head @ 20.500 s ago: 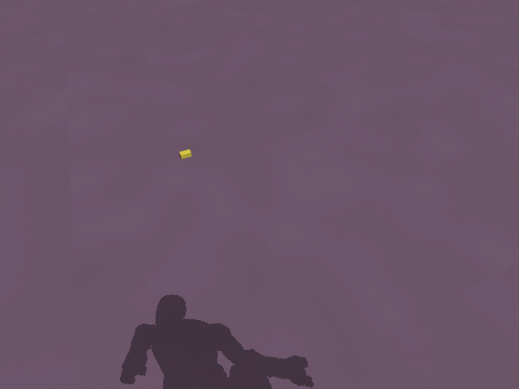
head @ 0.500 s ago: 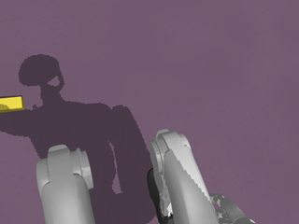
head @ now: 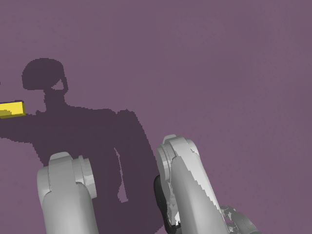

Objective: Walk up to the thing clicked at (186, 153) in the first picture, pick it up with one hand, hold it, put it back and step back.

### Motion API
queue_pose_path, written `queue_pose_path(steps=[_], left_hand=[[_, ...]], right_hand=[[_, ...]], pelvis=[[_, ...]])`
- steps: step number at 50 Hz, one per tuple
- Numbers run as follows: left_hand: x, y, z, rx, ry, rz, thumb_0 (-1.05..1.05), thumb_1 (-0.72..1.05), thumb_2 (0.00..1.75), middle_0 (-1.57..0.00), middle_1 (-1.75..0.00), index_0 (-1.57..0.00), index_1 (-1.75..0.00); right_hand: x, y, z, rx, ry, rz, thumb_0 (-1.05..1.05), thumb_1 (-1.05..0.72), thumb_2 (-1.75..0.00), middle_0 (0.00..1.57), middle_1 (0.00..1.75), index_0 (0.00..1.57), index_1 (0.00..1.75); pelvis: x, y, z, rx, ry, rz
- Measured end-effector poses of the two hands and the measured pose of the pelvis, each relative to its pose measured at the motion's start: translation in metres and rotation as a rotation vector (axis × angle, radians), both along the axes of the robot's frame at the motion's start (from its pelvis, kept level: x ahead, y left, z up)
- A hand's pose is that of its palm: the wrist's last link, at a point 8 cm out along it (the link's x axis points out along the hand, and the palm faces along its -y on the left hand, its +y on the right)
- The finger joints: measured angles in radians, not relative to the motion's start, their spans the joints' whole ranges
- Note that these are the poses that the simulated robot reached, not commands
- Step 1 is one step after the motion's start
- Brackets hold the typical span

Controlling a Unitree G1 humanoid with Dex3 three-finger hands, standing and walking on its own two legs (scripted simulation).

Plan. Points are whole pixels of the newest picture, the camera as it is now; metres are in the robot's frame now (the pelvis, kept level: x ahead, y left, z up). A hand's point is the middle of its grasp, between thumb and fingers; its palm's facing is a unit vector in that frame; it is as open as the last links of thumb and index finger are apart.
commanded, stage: rise first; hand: left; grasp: from above
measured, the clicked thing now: (11, 110) +0.46 +0.35 -0.30
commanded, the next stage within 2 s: none
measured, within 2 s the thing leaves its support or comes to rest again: neither
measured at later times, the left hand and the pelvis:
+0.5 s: hand out of the picture +0.41 +0.39 -0.16, palm faces -0.45 -0.10 -0.89, open 12.5 cm; pelvis +0.00 +0.00 +0.00, yaw +0 degrees
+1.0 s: hand out of the picture +0.41 +0.39 -0.16, palm faces -0.44 -0.10 -0.89, open 12.5 cm; pelvis +0.00 +0.00 +0.00, yaw +0 degrees
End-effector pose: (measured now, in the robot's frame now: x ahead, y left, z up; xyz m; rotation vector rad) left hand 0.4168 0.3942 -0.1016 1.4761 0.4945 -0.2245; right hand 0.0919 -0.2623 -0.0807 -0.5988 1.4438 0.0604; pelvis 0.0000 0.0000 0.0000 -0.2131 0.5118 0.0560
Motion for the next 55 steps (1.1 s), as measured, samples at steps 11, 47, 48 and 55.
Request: queue_pose_path(steps=[11,47,48,55], left_hand=[[0.003,0.001,0.002,0.008,0.001,0.009,0.00,-0.23,0.76,-0.37,-0.75,-0.36,-0.75],[0.002,0.000,0.000,-0.001,0.012,-0.003,0.00,-0.26,0.78,-0.36,-0.74,-0.34,-0.75],[0.002,0.000,0.000,-0.004,0.007,0.000,0.00,-0.26,0.78,-0.36,-0.74,-0.34,-0.75],[0.003,0.002,0.002,0.000,-0.002,-0.006,0.00,-0.27,0.79,-0.35,-0.74,-0.34,-0.75]], right_hand=[[0.003,0.000,0.002,-0.003,-0.014,-0.004,0.00,-0.91,-0.90,0.21,0.30,0.20,0.30],[-0.004,0.001,0.002,0.000,0.000,-0.010,0.00,-0.91,-0.90,0.21,0.30,0.20,0.30],[-0.004,0.001,0.003,-0.001,0.002,-0.011,0.00,-0.91,-0.90,0.21,0.30,0.20,0.30],[-0.002,0.000,0.004,-0.008,-0.002,-0.014,0.00,-0.91,-0.90,0.21,0.30,0.20,0.30]], pelvis=[[0.000,0.001,0.002,-0.002,0.006,0.002],[-0.001,0.001,0.001,-0.002,0.004,0.001],[-0.001,0.001,0.001,-0.003,0.004,0.002],[0.000,0.002,0.001,-0.005,0.006,0.003]])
